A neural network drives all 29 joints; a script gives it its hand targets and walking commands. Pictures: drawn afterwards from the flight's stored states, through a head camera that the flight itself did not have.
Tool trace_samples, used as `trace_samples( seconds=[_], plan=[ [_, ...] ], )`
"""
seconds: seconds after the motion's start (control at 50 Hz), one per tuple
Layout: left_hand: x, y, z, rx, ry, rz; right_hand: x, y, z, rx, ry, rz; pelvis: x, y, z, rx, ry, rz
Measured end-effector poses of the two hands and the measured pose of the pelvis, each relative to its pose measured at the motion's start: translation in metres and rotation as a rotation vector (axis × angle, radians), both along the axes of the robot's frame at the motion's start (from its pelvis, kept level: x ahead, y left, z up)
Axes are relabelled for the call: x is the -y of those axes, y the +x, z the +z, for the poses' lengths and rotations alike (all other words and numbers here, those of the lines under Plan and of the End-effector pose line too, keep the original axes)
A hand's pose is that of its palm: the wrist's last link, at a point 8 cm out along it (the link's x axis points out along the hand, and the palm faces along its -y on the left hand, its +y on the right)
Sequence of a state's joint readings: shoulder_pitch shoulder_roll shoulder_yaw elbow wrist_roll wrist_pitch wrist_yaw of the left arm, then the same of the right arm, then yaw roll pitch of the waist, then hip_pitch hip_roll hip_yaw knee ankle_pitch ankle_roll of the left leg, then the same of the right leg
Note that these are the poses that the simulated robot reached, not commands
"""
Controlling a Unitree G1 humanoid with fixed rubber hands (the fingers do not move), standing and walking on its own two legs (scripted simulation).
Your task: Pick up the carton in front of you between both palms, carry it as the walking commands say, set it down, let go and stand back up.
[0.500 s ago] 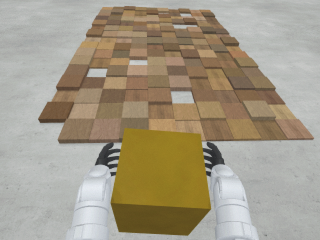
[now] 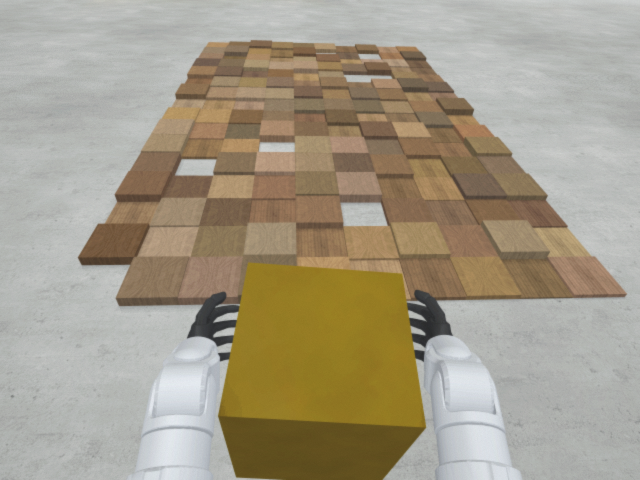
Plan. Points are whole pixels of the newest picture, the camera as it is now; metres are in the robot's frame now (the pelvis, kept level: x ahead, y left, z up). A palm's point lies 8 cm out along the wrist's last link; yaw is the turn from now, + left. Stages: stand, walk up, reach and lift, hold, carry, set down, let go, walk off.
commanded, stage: hold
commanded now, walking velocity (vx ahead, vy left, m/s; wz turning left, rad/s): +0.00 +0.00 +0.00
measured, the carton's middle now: (316, 378) +0.29 +0.00 -0.03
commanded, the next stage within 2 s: carry in 0.70 s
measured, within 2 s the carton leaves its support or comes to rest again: neither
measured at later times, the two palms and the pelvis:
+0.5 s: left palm (200, 349) +0.28 +0.15 +0.05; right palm (436, 349) +0.28 -0.15 +0.05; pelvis -0.01 +0.00 +0.00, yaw +0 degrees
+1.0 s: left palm (233, 294) +0.34 +0.11 +0.09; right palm (460, 303) +0.33 -0.19 +0.09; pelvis +0.05 -0.02 +0.00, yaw -1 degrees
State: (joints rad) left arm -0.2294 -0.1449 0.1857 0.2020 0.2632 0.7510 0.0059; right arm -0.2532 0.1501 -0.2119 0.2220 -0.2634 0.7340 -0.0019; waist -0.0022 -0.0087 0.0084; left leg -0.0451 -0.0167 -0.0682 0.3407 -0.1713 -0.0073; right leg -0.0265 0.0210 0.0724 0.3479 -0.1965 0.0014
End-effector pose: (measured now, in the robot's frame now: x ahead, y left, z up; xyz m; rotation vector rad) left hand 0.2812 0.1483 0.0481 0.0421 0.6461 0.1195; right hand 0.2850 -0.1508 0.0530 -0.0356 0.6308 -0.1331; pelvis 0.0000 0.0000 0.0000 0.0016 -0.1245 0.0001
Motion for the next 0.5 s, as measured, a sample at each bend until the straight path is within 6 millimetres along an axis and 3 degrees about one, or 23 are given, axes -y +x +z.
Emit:
trace_samples(
  seconds=[0.28,0.5],
  plan=[
    [-0.001,-0.006,-0.001,-0.017,-0.014,0.010,-0.001,-0.006,-0.001,-0.017,0.012,-0.012,-0.001,-0.014,-0.003,0.019,-0.001,0.000],
    [-0.002,-0.001,0.000,-0.014,-0.015,0.005,-0.002,-0.003,0.000,-0.014,0.013,-0.017,-0.004,-0.012,-0.002,0.016,-0.001,-0.004]
  ],
)
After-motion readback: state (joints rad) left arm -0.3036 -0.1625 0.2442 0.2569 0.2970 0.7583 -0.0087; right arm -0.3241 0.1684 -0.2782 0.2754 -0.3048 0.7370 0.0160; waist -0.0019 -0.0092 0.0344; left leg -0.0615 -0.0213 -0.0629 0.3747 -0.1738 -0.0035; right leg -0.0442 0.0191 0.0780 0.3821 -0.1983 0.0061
